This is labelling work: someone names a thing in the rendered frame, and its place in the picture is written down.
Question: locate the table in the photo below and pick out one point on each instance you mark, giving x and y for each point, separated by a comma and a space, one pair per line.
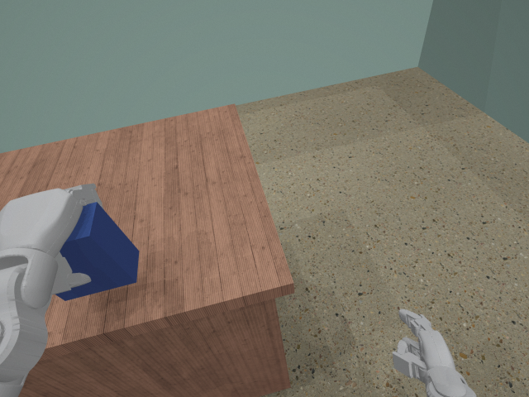
201, 319

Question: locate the robot left hand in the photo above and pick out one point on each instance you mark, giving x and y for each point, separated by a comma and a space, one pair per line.
44, 221

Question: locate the left robot forearm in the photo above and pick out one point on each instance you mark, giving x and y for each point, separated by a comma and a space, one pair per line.
27, 277

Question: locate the right robot forearm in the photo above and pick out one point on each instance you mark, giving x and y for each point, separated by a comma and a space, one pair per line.
442, 381

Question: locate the robot right hand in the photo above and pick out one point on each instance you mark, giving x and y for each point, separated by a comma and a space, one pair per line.
414, 359

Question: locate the sponge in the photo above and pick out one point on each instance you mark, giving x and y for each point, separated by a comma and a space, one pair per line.
97, 247

